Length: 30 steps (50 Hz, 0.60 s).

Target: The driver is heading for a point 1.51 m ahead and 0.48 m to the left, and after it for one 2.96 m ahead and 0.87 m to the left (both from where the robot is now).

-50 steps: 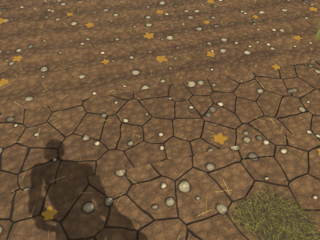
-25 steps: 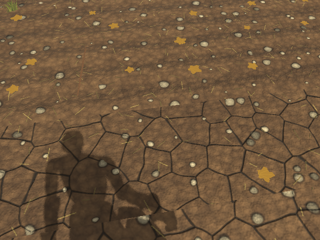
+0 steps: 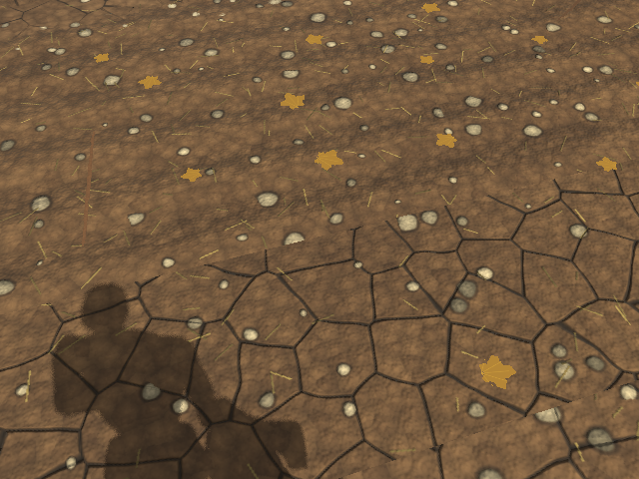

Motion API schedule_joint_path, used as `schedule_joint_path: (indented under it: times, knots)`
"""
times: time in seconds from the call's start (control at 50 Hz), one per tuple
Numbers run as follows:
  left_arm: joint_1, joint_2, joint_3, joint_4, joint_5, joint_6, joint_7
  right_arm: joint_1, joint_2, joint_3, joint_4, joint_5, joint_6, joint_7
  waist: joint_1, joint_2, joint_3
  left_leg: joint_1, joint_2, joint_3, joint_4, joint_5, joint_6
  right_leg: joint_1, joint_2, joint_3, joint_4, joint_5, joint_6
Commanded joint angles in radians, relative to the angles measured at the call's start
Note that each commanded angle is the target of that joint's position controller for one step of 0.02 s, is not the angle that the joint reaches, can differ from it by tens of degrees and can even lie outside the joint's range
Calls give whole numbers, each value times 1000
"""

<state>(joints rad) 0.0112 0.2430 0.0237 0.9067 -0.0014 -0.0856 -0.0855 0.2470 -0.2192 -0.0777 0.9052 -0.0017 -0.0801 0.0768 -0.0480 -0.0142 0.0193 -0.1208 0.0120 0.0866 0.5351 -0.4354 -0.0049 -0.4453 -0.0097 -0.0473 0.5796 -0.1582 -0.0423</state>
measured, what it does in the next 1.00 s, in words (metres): stands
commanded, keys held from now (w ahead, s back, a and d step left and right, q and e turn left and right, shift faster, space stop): no key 1.00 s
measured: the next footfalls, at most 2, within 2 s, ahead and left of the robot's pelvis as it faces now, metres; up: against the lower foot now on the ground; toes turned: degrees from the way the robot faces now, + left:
left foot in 1.88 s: +0.34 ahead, +0.11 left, +0.00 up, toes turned +4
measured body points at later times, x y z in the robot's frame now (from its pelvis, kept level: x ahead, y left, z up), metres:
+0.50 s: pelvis +0.00 +0.01 +0.00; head +0.02 +0.01 +0.45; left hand +0.13 +0.27 -0.13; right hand +0.05 -0.25 -0.14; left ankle -0.10 +0.11 -0.73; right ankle +0.09 -0.10 -0.73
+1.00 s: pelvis +0.01 +0.01 +0.00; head +0.03 +0.01 +0.45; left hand +0.13 +0.27 -0.14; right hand +0.03 -0.25 -0.15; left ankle -0.10 +0.11 -0.73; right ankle +0.09 -0.10 -0.73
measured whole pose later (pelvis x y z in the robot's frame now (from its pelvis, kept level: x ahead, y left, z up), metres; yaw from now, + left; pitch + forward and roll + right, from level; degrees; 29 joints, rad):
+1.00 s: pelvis +0.01 +0.01 +0.00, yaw +0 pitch -1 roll -1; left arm 0.05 0.26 0.03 1.09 0.01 -0.08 -0.05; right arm 0.31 -0.23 -0.07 1.02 -0.01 -0.08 0.08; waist 0.00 0.01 0.05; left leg -0.09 0.04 0.07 0.58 -0.48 0.00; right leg -0.39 0.01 -0.07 0.58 -0.18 -0.03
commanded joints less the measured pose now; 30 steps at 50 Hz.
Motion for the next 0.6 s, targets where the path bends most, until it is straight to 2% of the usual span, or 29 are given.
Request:
schedule_joint_path:
  times: [0.02,0.2,0.4,0.6]
  knots:
    - [-10,129,31,-35,-1,-7,8,57,-108,-29,-28,-1,-11,0,13,-7,-133,-132,45,-32,-51,264,8,286,-99,127,-31,363,-87]
    - [-17,141,39,6,0,-4,25,32,-127,-37,-8,-6,-9,9,25,21,-65,-155,68,-46,-86,176,39,257,-57,90,-53,193,-58]
    - [-4,139,37,59,3,-3,37,43,-136,-40,21,-10,-9,13,36,36,-20,-162,86,-65,-119,139,64,266,-33,67,-76,151,-44]
    - [2,135,32,97,7,-3,38,76,-131,-36,52,-13,-8,11,41,37,-8,-169,84,-65,-116,136,65,281,-28,57,-75,156,-42]
Velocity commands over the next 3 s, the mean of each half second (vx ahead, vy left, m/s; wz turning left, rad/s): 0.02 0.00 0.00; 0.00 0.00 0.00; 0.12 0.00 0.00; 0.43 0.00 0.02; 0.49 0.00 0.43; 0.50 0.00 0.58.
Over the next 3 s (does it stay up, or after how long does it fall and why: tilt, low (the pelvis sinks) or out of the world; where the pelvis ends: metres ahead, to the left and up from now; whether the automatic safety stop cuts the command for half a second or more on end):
stays up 0.81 0.13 -0.17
